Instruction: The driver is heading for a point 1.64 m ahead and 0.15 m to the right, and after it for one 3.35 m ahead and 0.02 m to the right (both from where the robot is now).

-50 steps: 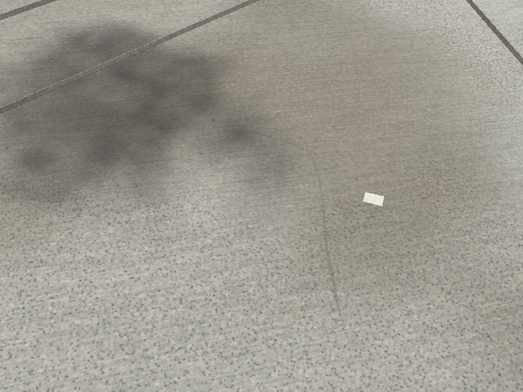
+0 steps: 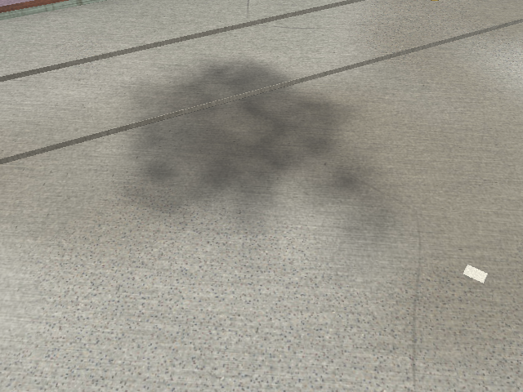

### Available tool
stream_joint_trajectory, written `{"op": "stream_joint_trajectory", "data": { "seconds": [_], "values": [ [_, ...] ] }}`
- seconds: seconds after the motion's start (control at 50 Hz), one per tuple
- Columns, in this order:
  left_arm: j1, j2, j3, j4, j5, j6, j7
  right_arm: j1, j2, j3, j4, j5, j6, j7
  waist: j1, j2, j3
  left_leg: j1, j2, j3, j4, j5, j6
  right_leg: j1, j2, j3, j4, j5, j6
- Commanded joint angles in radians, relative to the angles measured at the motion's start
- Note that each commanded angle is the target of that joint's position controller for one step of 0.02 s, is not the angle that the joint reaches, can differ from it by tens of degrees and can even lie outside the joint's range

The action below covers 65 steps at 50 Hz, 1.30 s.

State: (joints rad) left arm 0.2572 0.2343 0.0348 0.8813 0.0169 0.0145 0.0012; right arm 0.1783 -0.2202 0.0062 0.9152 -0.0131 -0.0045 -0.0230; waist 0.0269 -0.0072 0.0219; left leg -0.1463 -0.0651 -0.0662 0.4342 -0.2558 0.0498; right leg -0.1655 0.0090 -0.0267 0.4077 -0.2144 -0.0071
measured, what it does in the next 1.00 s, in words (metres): walks ahead: right foot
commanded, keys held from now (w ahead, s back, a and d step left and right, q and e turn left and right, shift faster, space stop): shift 0.40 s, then w+shift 0.60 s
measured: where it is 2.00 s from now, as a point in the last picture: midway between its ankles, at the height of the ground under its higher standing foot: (288, 199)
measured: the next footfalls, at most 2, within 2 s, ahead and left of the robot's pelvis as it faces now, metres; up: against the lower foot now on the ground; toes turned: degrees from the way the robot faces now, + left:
right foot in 0.74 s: +0.16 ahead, -0.16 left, +0.00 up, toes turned -3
left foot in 1.20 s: +0.59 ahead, +0.01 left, +0.00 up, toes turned +3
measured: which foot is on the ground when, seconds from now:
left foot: down 0.00-0.74, up 0.76-1.00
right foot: down 0.00-0.46, up 0.48-0.72, down 0.74-1.00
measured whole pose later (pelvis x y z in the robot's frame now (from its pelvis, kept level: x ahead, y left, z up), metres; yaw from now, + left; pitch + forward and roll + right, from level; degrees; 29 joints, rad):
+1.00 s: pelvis +0.22 -0.08 +0.00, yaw -1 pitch +2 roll +0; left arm 0.51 0.16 0.04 1.06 0.02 -0.10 -0.02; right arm 0.05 -0.23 -0.05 0.89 -0.04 -0.05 0.06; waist 0.06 0.03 -0.03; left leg -0.76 0.10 0.02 0.98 -0.01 0.05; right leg 0.03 0.06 -0.06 0.22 -0.28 -0.06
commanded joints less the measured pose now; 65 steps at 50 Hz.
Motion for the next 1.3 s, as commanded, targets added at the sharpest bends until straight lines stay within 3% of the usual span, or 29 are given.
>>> {"op": "stream_joint_trajectory", "data": {
  "seconds": [0.02,0.4,0.44,0.46,0.48,0.5,0.52,0.56,0.6,0.66,0.7,0.72,0.74,0.76,0.78,0.8,0.82,0.86,0.94,1.04,1.1,1.14,1.18,1.2,1.22,1.24,1.26,1.28,1.3],
  "values": [
    [0.015,0.089,0.022,-0.004,-0.001,-0.009,0.006,0.011,-0.113,-0.026,-0.002,0.001,-0.012,-0.007,-0.006,0.013,-0.002,-0.047,0.138,-0.130,-0.093,0.198,0.023,0.040,-0.091,0.098,-0.053,0.105,-0.013],
    [0.031,0.044,0.007,0.193,-0.001,-0.010,0.026,0.096,-0.060,-0.016,0.178,0.002,-0.013,-0.021,-0.013,0.015,0.033,-0.034,0.128,-0.112,-0.110,0.209,0.020,0.050,-0.100,0.096,-0.059,0.106,-0.020],
    [0.029,0.063,0.018,0.189,0.005,-0.005,0.019,0.155,-0.117,-0.043,0.191,-0.001,0.000,-0.017,-0.034,0.061,0.013,-0.039,0.099,-0.145,-0.126,-0.370,0.076,-0.020,-0.018,0.032,0.058,-0.300,-0.045],
    [-0.027,0.074,0.022,0.160,0.015,-0.002,0.009,0.219,-0.151,-0.058,0.196,-0.006,0.006,-0.011,-0.076,0.093,0.080,-0.030,0.152,-0.257,-0.187,-0.629,0.128,-0.189,0.005,0.024,0.146,-0.435,-0.053],
    [-0.101,0.035,0.013,0.116,0.020,-0.005,-0.001,0.291,-0.177,-0.072,0.207,-0.007,0.005,-0.008,-0.119,0.175,0.152,0.008,0.267,-0.437,-0.287,-0.787,0.196,-0.351,0.028,-0.035,0.273,-0.383,-0.050],
    [-0.191,0.032,0.011,0.066,0.021,-0.016,-0.003,0.307,-0.163,-0.075,0.209,-0.012,-0.003,-0.008,-0.143,0.203,0.230,0.004,0.366,-0.558,-0.356,-0.735,0.251,-0.481,-0.021,-0.012,0.412,-0.285,-0.051],
    [-0.232,0.053,0.020,0.043,0.018,-0.030,-0.005,0.284,-0.144,-0.075,0.197,-0.018,-0.015,-0.008,-0.128,0.141,0.228,0.037,0.387,-0.568,-0.365,-0.616,0.261,-0.562,-0.057,0.033,0.493,-0.231,-0.048],
    [-0.167,0.064,0.034,0.053,0.021,-0.058,-0.024,0.210,-0.139,-0.082,0.166,-0.016,-0.042,-0.007,-0.061,0.082,0.117,0.113,0.347,-0.454,-0.333,-0.420,0.224,-0.553,-0.090,0.060,0.494,-0.138,-0.037],
    [-0.132,0.059,0.040,0.056,0.012,-0.066,-0.040,0.143,-0.133,-0.086,0.133,-0.004,-0.061,-0.007,-0.023,0.109,0.054,0.040,0.274,-0.303,-0.334,-0.306,0.172,-0.386,-0.074,0.029,0.390,-0.086,-0.024],
    [-0.095,0.035,0.038,0.045,-0.004,-0.052,-0.042,0.111,-0.157,-0.098,0.113,0.000,-0.071,0.000,0.010,0.167,0.078,-0.189,0.236,-0.188,-0.321,-0.335,0.152,-0.094,-0.038,-0.049,0.215,-0.094,-0.025],
    [0.044,0.046,0.049,0.086,-0.005,-0.051,-0.027,0.095,-0.152,-0.102,0.102,-0.001,-0.073,0.008,0.074,0.074,0.092,-0.360,0.216,-0.150,-0.203,-0.371,0.158,0.149,0.006,-0.125,0.139,-0.068,-0.025],
    [0.177,0.071,0.061,0.127,-0.002,-0.063,-0.015,0.080,-0.137,-0.097,0.091,-0.012,-0.081,0.011,0.134,-0.022,0.061,-0.454,0.168,-0.103,-0.021,-0.279,0.150,0.315,0.019,-0.117,0.111,-0.122,-0.030],
    [0.367,0.156,0.084,0.172,0.022,-0.085,-0.001,0.032,-0.068,-0.078,0.060,-0.028,-0.095,0.017,0.225,-0.257,-0.005,-0.567,0.050,0.043,0.433,-0.145,0.113,0.442,-0.167,0.167,-0.031,-0.385,-0.062],
    [0.403,0.194,0.075,0.179,0.033,-0.091,-0.001,-0.003,0.005,-0.063,-0.004,-0.017,-0.111,0.030,0.175,-0.380,-0.024,-0.806,-0.062,0.015,0.717,-0.259,0.099,0.439,-0.386,0.739,-0.284,-0.782,-0.135],
    [0.242,0.176,0.067,0.140,0.028,-0.082,0.000,-0.006,-0.033,-0.067,-0.023,-0.025,-0.110,0.043,0.078,-0.233,0.046,-0.877,0.040,-0.054,0.847,-0.132,0.113,0.319,-0.437,0.827,-0.318,-0.860,-0.184],
    [0.128,0.141,0.058,0.098,0.018,-0.086,-0.008,-0.038,-0.068,-0.072,-0.030,-0.030,-0.108,0.057,0.031,-0.089,0.071,-0.856,0.115,-0.035,0.858,-0.008,0.104,0.224,-0.411,0.708,-0.282,-0.742,-0.179],
    [0.088,0.122,0.053,0.086,0.011,-0.094,-0.016,-0.012,-0.075,-0.075,-0.015,-0.035,-0.104,0.070,-0.007,-0.018,0.052,-0.759,0.160,-0.025,0.799,0.062,0.077,0.145,-0.346,0.553,-0.273,-0.593,-0.158],
    [0.083,0.090,0.041,0.089,0.012,-0.110,-0.015,0.020,-0.067,-0.074,-0.001,-0.052,-0.079,0.083,-0.043,-0.055,0.041,-0.649,0.184,0.013,0.750,0.124,0.030,0.046,-0.253,0.380,-0.316,-0.428,-0.134],
    [0.200,0.068,0.033,0.123,0.002,-0.126,-0.017,-0.151,-0.059,-0.064,-0.068,-0.033,-0.046,0.086,-0.010,-0.034,0.120,-0.717,0.174,0.084,0.625,0.247,-0.002,0.036,-0.191,0.221,-0.365,-0.173,-0.154],
    [0.289,0.055,0.023,0.135,-0.006,-0.143,-0.008,-0.363,-0.033,-0.044,-0.150,-0.016,-0.050,0.089,0.039,-0.043,0.158,-0.620,0.140,0.161,0.298,0.339,0.006,0.114,-0.185,0.108,-0.441,0.142,-0.167],
    [0.305,0.076,0.023,0.150,-0.005,-0.145,0.000,-0.403,-0.039,-0.040,-0.180,-0.013,-0.055,0.085,0.034,-0.056,0.148,-0.553,0.109,0.194,0.174,0.299,0.052,0.255,-0.212,0.047,-0.416,0.440,-0.165],
    [0.300,0.106,0.026,0.160,0.000,-0.141,0.003,-0.354,-0.056,-0.044,-0.181,-0.011,-0.058,0.070,-0.005,-0.093,0.080,-0.412,0.030,0.241,0.143,0.199,0.093,0.327,-0.225,0.002,-0.269,0.944,-0.151],
    [0.288,0.162,0.039,0.170,0.021,-0.121,0.019,-0.082,-0.127,-0.072,-0.117,-0.008,-0.063,0.048,-0.134,-0.150,-0.082,-0.136,-0.036,0.231,0.148,0.064,0.133,0.352,-0.248,-0.012,0.078,1.248,-0.135],
    [0.242,0.178,0.045,0.159,0.020,-0.110,0.022,0.148,-0.166,-0.092,-0.047,-0.011,-0.067,0.034,-0.243,-0.136,-0.184,0.132,-0.009,0.197,0.088,0.072,0.155,0.229,-0.221,-0.038,0.360,1.132,-0.125],
    [0.271,0.086,0.026,0.126,0.001,-0.110,0.006,0.291,-0.250,-0.118,-0.022,-0.046,-0.073,0.019,-0.242,-0.012,-0.313,0.464,0.216,-0.085,0.086,-0.280,0.209,-0.105,-0.147,-0.040,0.724,0.696,-0.119],
    [0.310,-0.007,0.009,0.100,-0.035,-0.133,-0.017,0.303,-0.277,-0.133,-0.012,-0.042,-0.070,0.031,-0.162,0.245,-0.443,0.637,0.446,-0.690,-0.106,-0.619,0.292,-0.425,0.049,0.058,1.049,-0.183,-0.093],
    [0.190,0.099,0.033,0.069,-0.035,-0.142,-0.010,0.227,-0.236,-0.127,-0.008,-0.035,-0.069,0.040,-0.156,0.137,-0.309,0.558,0.402,-0.702,-0.191,-0.568,0.265,-0.569,0.005,0.136,1.098,-0.131,-0.131],
    [0.083,0.100,0.032,0.033,-0.032,-0.147,-0.006,0.156,-0.178,-0.113,-0.004,-0.030,-0.081,0.040,-0.138,0.058,-0.160,0.405,0.384,-0.520,-0.192,-0.386,0.248,-0.605,-0.051,0.118,1.061,-0.048,-0.138],
    [0.056,0.077,0.025,0.028,-0.023,-0.147,-0.010,0.123,-0.121,-0.100,0.007,-0.030,-0.092,0.041,-0.099,-0.024,-0.079,0.247,0.352,-0.412,-0.219,-0.251,0.226,-0.562,-0.089,0.116,0.989,-0.023,-0.139]
  ]
}}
